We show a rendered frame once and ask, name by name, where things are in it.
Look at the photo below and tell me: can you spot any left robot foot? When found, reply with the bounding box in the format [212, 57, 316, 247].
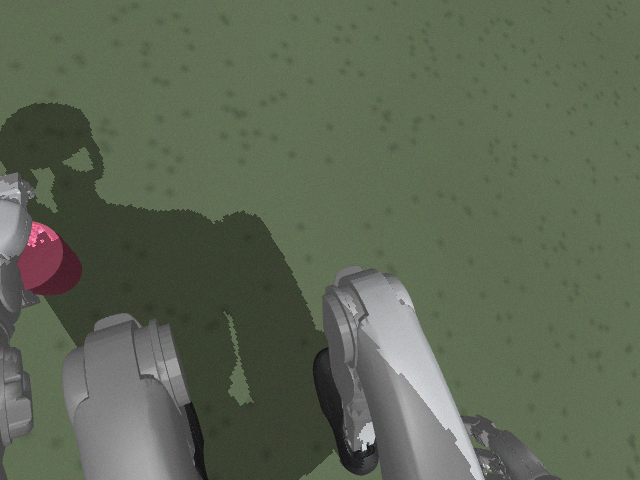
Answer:
[184, 402, 208, 480]

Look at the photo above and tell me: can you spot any left robot hand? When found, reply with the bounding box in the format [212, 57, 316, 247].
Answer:
[0, 172, 40, 309]

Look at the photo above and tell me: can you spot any right robot hand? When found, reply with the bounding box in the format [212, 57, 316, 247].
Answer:
[460, 414, 550, 480]

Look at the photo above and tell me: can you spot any right robot foot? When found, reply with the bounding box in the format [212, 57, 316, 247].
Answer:
[313, 347, 379, 475]

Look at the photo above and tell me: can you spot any left robot arm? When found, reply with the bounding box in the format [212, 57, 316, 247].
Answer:
[0, 258, 34, 480]

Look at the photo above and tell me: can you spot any cup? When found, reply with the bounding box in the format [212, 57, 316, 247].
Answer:
[17, 221, 82, 296]

